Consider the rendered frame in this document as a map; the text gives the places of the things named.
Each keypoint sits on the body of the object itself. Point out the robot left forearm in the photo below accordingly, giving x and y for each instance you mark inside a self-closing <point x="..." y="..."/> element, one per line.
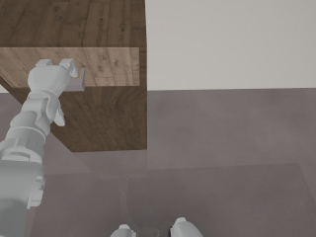
<point x="26" y="137"/>

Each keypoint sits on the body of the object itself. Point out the right robot thigh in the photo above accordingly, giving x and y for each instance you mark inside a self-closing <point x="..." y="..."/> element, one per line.
<point x="184" y="229"/>

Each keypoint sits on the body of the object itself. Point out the drawer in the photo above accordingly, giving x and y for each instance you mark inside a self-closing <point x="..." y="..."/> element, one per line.
<point x="104" y="66"/>

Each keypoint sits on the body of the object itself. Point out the left robot upper arm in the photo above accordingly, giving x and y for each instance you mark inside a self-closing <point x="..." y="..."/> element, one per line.
<point x="21" y="186"/>

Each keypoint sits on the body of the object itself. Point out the cabinet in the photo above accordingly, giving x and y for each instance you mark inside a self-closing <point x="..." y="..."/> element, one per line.
<point x="100" y="118"/>

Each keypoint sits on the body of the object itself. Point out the robot left shin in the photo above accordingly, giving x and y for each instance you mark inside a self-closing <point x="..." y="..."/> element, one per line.
<point x="124" y="226"/>

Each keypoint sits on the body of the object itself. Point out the handle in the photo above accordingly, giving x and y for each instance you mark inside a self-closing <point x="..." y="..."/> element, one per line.
<point x="77" y="84"/>

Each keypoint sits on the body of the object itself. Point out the left robot hand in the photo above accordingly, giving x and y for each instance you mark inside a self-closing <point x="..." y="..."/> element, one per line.
<point x="54" y="79"/>

